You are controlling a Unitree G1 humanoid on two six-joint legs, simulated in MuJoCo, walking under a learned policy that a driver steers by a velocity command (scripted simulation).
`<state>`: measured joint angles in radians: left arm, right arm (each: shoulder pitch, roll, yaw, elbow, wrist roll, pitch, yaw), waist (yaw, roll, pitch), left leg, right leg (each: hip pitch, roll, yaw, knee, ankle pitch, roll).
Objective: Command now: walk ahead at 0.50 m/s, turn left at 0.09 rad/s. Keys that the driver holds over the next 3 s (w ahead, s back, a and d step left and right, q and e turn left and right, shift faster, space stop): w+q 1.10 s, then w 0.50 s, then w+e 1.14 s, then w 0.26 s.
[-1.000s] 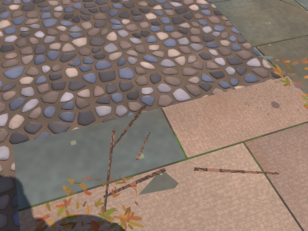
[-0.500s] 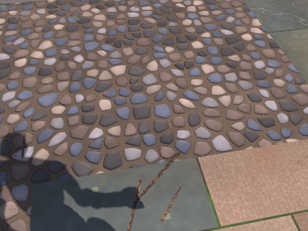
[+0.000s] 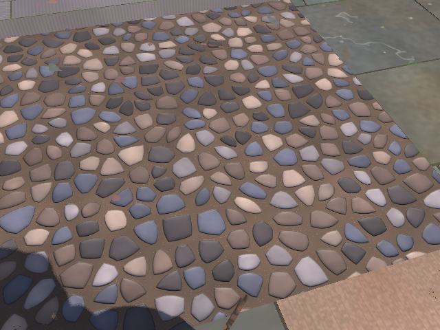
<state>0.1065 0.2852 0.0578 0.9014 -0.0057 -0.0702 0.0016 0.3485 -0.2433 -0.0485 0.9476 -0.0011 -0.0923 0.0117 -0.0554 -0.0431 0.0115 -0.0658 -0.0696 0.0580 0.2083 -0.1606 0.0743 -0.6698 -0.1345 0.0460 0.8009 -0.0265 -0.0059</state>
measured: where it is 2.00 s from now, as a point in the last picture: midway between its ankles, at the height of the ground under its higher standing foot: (98, 198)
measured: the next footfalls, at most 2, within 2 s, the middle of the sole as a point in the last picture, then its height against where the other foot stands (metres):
right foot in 0.22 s outside the picture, level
left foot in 0.74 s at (157, 326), level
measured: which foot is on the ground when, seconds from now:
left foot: down 0.00-0.22, up 0.24-0.72, down 0.74-1.00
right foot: up 0.00-0.20, down 0.22-0.76, up 0.78-1.00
